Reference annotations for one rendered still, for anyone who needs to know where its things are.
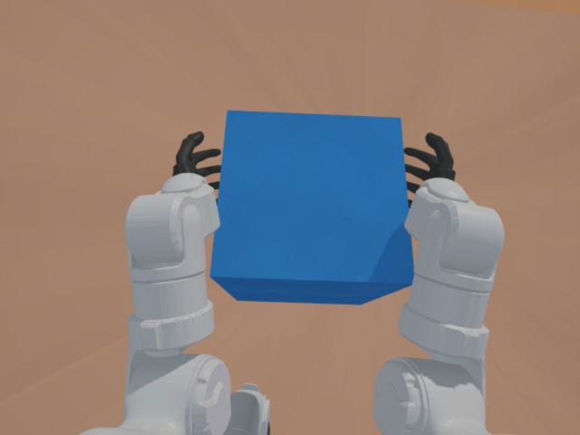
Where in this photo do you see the right robot forearm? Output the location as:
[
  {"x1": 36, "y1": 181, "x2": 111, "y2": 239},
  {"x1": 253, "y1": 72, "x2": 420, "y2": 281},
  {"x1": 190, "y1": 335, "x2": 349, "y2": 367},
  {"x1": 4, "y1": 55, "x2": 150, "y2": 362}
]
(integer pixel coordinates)
[{"x1": 398, "y1": 178, "x2": 505, "y2": 421}]

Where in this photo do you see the robot left thigh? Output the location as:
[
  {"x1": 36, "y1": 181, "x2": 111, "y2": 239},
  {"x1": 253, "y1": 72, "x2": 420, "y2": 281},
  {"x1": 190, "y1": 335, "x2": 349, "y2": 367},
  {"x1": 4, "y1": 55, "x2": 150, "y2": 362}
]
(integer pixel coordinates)
[{"x1": 222, "y1": 390, "x2": 270, "y2": 435}]

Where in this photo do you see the left robot forearm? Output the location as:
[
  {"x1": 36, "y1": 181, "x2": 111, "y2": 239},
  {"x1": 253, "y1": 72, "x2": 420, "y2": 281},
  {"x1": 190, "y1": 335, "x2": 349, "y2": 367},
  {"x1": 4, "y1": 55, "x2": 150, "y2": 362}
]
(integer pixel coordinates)
[{"x1": 123, "y1": 173, "x2": 220, "y2": 417}]

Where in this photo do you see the right robot hand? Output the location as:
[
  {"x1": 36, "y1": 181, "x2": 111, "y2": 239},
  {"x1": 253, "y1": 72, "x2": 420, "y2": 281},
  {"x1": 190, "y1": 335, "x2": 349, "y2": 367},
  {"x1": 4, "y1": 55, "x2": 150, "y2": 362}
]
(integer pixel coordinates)
[{"x1": 404, "y1": 132, "x2": 456, "y2": 208}]

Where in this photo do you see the robot left shin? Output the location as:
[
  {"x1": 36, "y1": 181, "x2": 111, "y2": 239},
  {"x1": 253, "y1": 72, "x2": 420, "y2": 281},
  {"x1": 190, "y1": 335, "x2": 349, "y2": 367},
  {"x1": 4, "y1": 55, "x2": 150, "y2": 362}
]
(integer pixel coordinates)
[{"x1": 242, "y1": 383, "x2": 260, "y2": 392}]

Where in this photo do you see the left robot upper arm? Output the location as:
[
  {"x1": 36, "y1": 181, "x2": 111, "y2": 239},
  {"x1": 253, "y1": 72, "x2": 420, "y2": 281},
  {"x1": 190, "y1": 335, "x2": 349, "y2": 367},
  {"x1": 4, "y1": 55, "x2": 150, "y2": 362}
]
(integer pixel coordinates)
[{"x1": 79, "y1": 353, "x2": 231, "y2": 435}]

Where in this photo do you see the right robot upper arm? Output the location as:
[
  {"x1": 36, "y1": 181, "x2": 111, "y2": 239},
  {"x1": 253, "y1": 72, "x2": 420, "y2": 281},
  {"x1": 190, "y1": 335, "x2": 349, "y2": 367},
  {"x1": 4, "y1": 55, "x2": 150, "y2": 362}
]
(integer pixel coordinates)
[{"x1": 372, "y1": 356, "x2": 514, "y2": 435}]

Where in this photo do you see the carton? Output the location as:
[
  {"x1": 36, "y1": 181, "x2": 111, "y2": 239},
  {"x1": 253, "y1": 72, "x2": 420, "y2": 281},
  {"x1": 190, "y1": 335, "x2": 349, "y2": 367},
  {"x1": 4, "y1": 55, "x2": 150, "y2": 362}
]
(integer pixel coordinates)
[{"x1": 210, "y1": 111, "x2": 414, "y2": 305}]

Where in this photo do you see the left robot hand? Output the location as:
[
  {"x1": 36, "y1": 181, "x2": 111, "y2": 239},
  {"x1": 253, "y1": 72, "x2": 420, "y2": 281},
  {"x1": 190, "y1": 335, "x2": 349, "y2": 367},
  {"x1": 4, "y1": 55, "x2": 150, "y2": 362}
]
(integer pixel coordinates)
[{"x1": 172, "y1": 131, "x2": 221, "y2": 205}]

